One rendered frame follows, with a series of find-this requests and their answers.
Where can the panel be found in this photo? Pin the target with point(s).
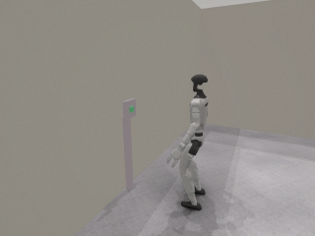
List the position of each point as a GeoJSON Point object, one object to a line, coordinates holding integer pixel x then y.
{"type": "Point", "coordinates": [127, 141]}

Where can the left robot upper arm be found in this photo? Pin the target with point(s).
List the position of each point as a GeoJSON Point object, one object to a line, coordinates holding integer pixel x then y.
{"type": "Point", "coordinates": [195, 107]}

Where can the robot left hand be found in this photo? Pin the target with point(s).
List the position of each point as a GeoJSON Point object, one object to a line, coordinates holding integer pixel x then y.
{"type": "Point", "coordinates": [175, 154]}

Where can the robot left forearm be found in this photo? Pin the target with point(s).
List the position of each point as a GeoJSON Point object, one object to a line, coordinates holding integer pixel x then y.
{"type": "Point", "coordinates": [187, 138]}

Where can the robot right foot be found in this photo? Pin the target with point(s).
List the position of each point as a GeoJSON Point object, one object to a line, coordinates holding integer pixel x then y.
{"type": "Point", "coordinates": [201, 192]}

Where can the button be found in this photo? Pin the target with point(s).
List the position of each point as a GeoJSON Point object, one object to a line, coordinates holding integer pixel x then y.
{"type": "Point", "coordinates": [131, 109]}

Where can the robot torso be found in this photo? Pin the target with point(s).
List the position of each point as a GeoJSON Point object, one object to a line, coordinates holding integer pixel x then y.
{"type": "Point", "coordinates": [199, 136]}

